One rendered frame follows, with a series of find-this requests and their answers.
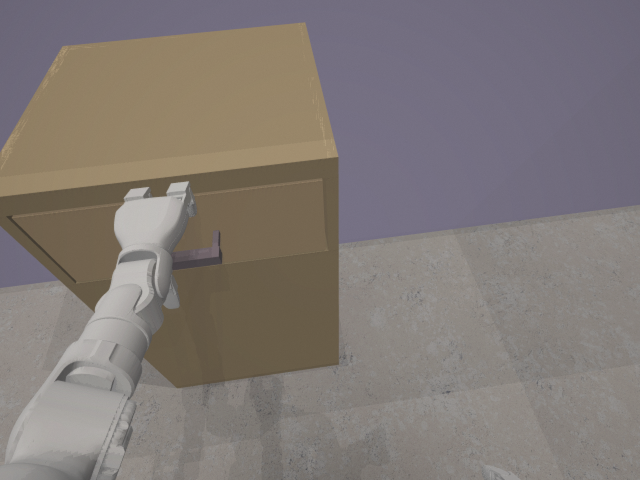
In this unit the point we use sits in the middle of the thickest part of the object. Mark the left robot upper arm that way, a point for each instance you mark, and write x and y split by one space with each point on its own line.
76 432

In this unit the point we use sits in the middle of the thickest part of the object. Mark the cabinet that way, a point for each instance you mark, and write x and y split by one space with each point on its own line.
223 110

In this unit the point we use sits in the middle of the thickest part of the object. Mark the robot left forearm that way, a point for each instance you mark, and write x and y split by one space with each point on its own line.
109 352

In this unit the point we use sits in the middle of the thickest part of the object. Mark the drawer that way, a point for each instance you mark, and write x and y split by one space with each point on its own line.
254 222

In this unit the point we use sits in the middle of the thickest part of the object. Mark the left robot hand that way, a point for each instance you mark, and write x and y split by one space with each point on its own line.
158 221

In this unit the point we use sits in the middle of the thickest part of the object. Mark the handle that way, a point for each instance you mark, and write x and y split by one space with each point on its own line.
199 257

